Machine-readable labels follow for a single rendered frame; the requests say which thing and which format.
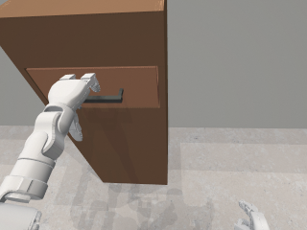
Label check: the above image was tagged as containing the right robot hand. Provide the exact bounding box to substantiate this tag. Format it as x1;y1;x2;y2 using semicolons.
234;200;271;230

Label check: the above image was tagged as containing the left robot forearm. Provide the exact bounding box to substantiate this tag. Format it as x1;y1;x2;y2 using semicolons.
0;103;75;204

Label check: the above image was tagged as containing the robot left upper arm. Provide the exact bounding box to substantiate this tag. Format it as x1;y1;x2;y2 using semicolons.
0;202;42;230

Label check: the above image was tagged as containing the drawer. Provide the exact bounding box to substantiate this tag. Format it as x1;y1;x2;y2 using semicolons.
26;66;159;107

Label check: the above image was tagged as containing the handle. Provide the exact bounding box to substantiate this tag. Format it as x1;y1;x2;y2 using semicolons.
83;88;124;104

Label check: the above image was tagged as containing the cabinet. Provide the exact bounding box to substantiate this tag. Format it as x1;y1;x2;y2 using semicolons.
0;0;169;185

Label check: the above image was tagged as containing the left robot hand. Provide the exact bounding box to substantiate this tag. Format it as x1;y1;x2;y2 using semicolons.
48;73;101;142

